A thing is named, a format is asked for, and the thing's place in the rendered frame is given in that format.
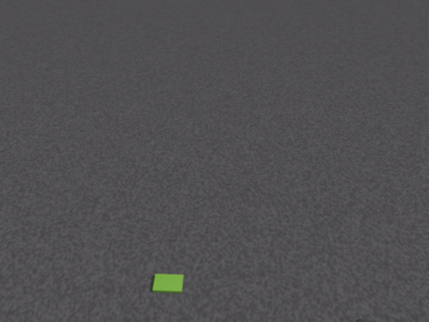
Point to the small box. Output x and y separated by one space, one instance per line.
170 283

